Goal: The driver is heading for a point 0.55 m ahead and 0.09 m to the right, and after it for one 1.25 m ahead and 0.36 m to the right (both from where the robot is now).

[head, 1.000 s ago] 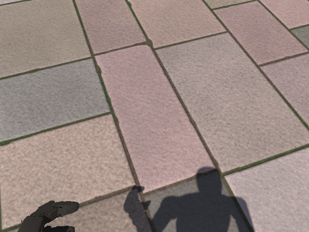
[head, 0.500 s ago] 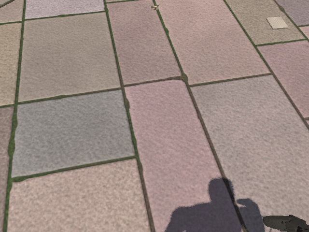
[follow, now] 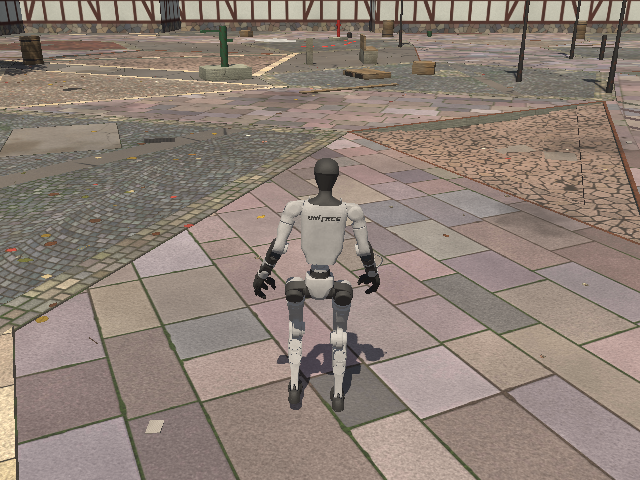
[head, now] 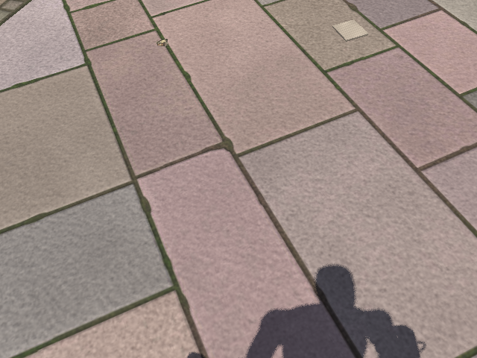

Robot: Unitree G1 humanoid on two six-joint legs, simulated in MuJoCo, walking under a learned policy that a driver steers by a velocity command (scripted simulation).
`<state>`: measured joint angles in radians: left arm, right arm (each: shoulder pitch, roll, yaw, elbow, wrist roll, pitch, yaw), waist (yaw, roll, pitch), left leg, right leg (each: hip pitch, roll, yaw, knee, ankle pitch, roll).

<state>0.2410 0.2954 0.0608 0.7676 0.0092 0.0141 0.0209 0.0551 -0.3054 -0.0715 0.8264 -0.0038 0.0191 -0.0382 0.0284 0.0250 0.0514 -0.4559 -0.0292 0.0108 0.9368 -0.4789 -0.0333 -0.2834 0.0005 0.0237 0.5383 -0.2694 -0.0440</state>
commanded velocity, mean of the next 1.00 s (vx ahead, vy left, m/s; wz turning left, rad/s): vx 0.19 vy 0.00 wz -0.35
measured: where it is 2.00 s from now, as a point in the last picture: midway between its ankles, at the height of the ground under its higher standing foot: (356, 273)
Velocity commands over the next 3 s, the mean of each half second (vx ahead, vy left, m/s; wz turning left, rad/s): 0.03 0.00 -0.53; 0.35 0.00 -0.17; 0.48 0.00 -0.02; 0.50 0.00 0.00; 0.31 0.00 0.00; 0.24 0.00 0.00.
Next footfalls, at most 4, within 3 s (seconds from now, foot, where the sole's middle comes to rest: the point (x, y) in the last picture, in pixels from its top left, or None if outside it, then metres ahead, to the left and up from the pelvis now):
0.34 left None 0.08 0.14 -0.78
0.74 right None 0.04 -0.13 -0.78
1.20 left None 0.46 -0.04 -0.78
1.74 right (401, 290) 0.66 -0.37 -0.78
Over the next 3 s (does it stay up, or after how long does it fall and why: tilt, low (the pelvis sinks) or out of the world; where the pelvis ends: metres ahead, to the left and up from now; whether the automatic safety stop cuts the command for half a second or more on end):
stays up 1.00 -0.35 0.00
